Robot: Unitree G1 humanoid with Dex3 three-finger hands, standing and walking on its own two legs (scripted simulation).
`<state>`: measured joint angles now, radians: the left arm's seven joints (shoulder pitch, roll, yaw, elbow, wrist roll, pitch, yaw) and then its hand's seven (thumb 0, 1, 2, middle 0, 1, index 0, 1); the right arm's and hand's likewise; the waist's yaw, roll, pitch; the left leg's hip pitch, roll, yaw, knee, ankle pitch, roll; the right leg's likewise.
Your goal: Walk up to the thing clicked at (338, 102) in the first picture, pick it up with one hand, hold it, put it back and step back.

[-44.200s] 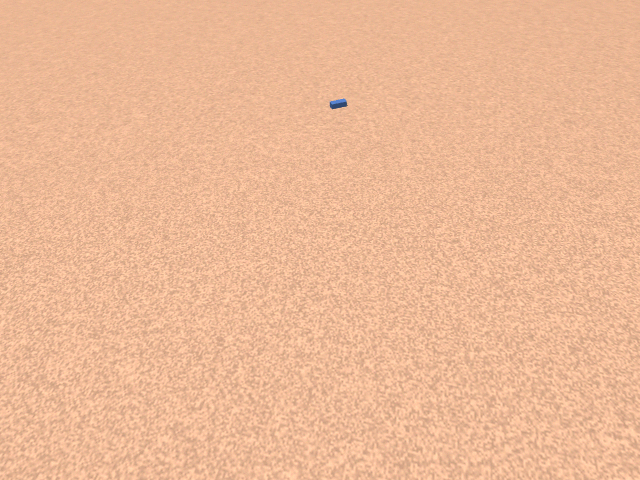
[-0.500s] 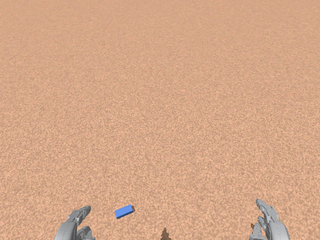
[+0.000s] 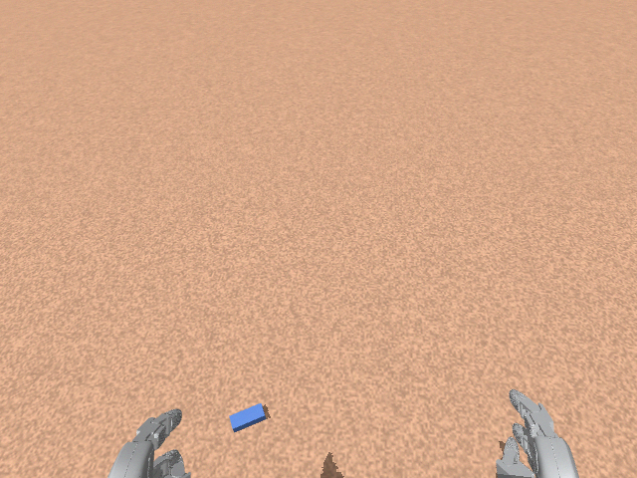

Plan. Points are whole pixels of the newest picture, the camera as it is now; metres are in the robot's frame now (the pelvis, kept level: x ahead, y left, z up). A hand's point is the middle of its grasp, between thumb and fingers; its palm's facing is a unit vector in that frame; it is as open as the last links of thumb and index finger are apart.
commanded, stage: home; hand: left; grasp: from above
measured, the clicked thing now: (247, 417) +0.44 +0.24 -0.70
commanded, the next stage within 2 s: stand in 0.66 s
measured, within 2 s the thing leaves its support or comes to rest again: neither
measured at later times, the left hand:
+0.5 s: hand (184, 474) +0.17 +0.18 -0.04, palm faces +0.04 -0.98 -0.20, open 7.4 cm
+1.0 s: hand out of the picture +0.13 +0.24 -0.10, palm faces +0.02 -0.94 -0.34, open 7.4 cm
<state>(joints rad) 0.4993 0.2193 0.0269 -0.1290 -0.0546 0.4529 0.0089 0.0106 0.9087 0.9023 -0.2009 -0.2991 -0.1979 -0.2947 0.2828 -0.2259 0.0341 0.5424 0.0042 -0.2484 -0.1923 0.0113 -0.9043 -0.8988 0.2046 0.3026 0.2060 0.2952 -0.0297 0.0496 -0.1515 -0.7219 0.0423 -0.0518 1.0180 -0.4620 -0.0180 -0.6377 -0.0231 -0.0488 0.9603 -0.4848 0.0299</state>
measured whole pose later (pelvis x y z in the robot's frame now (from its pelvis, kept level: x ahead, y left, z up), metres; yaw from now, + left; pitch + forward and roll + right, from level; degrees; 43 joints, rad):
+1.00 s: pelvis +0.00 +0.01 +0.03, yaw +0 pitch +1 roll +0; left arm 0.23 0.30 0.03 0.63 0.05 0.08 0.03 0.01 0.91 0.90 -0.20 -0.30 -0.20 -0.30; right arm 0.18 -0.30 -0.04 0.84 -0.06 -0.04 -0.01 0.01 -0.91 -0.90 0.21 0.30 0.21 0.30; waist 0.03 -0.01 0.03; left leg -0.45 0.00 -0.01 0.82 -0.39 0.01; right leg -0.40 -0.07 -0.01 0.81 -0.43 0.05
